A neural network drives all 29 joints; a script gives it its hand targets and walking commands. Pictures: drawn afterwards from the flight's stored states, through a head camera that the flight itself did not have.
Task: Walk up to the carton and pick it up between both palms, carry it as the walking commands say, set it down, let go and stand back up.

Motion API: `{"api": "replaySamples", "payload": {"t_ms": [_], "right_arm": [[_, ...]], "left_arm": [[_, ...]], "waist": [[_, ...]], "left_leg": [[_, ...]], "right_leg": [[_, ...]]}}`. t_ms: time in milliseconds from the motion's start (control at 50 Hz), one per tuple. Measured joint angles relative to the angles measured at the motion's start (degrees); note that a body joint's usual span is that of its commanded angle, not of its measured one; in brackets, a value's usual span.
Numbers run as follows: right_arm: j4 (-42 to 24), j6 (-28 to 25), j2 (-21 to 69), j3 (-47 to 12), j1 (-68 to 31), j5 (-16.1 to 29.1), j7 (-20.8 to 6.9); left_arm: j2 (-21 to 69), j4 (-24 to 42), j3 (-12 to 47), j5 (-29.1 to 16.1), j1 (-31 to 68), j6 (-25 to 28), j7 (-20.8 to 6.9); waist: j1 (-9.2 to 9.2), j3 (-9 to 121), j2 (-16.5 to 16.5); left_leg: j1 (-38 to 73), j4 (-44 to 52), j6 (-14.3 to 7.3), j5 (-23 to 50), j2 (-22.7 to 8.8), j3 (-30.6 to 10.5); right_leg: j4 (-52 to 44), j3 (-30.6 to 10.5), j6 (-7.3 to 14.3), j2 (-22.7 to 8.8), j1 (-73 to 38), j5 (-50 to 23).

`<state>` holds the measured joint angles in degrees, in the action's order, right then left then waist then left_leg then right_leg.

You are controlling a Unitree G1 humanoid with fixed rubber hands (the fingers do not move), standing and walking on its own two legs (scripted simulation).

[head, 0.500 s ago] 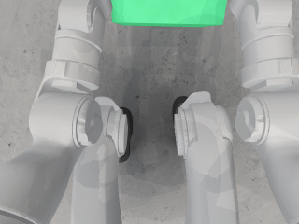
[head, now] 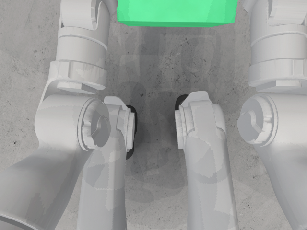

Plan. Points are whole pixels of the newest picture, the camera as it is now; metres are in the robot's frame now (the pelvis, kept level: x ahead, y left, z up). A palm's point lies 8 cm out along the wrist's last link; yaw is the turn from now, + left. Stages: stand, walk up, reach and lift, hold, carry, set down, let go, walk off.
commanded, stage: reach and lift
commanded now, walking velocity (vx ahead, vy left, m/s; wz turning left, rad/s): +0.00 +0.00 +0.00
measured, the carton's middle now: out of the picture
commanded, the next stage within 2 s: none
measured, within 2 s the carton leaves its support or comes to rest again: neither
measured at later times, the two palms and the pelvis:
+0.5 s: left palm out of the picture +0.55 +0.08 -0.03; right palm out of the picture +0.53 -0.20 -0.05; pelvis -0.01 +0.00 +0.05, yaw +0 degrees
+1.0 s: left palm out of the picture +0.53 +0.08 +0.04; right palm out of the picture +0.51 -0.19 +0.02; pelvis -0.01 +0.00 +0.10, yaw -1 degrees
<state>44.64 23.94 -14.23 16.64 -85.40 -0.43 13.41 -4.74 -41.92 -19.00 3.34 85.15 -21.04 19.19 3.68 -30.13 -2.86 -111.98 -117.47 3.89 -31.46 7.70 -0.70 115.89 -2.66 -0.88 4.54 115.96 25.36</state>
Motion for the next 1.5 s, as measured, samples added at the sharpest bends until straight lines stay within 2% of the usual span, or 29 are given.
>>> {"api": "replaySamples", "payload": {"t_ms": [300, 620, 740, 800, 860, 1140, 1360, 1500], "right_arm": [[-7.09, 2.26, 2.88, 0.06, 5.21, 0.46, 1.82], [-5.79, 2.65, 3.76, 1.34, 5.9, -1.18, 1.34], [-8.11, 3.17, 4.15, 0.88, 8.13, -0.17, 1.46], [-6.83, 3.46, 4.59, 1.63, 8.14, -1.18, 1.2], [-7.8, 3.84, 4.6, 0.66, 9.14, -0.37, 1.72], [-8.01, 3.63, 6.11, 0.25, 11.61, -0.4, 2.95], [-9.21, 3.0, 6.99, -1.25, 16.06, 1.46, 3.78], [-9.71, 2.48, 8.39, -0.87, 17.89, 1.24, 4.29]], "left_arm": [[0.51, 4.89, 0.41, -0.8, -4.75, -1.36, -1.24], [1.57, 3.63, -1.66, 1.58, -5.05, -2.11, -2.09], [2.09, 6.56, -0.32, 0.37, -7.54, -3.04, -1.29], [2.49, 5.18, -1.4, 1.0, -7.74, -3.0, -1.6], [2.32, 6.15, -0.5, 0.11, -8.84, -3.39, -1.34], [2.55, 5.38, -1.51, 1.23, -10.79, -3.15, -2.86], [3.3, 7.4, 0.15, -0.3, -15.82, -2.98, -2.14], [3.33, 7.63, 0.3, -0.15, -17.82, -2.54, -2.82]], "waist": [[-0.14, -0.01, -0.31], [-0.6, 0.11, 0.25], [-0.73, 0.03, 0.36], [-0.79, 0.11, 0.25], [-0.73, 0.04, 0.36], [-0.71, 0.14, 0.95], [-1.1, 0.09, 1.36], [-1.19, 0.18, 1.66]], "left_leg": [[6.23, 4.92, 0.43, 0.36, 0.57, -1.14], [13.1, 10.73, 0.03, 2.21, 0.56, -1.58], [15.86, 12.83, -0.06, 2.65, 0.61, -1.88], [17.28, 13.87, -0.09, 2.87, 0.59, -2.04], [18.75, 15.13, -0.11, 3.17, 0.61, -2.03], [26.76, 20.86, -0.36, 3.82, 0.41, -2.27], [33.41, 25.66, -0.61, 4.28, 0.07, -2.62], [37.86, 28.92, -0.8, 4.85, -0.09, -3.01]], "right_leg": [[-4.64, 0.16, 0.36, -0.01, -6.43, 0.12], [-10.65, -0.52, -0.26, 0.55, -13.68, -1.47], [-12.79, -0.61, -0.34, 0.58, -16.58, -1.77], [-13.88, -0.63, -0.36, 0.61, -18.06, -1.95], [-15.0, -0.84, -0.38, 0.62, -19.51, -2.15], [-20.32, -1.46, -0.27, 0.76, -27.43, -2.53], [-25.05, -1.84, -0.2, 1.0, -34.07, -2.92], [-28.39, -1.95, -0.18, 1.04, -38.63, -3.4]]}}
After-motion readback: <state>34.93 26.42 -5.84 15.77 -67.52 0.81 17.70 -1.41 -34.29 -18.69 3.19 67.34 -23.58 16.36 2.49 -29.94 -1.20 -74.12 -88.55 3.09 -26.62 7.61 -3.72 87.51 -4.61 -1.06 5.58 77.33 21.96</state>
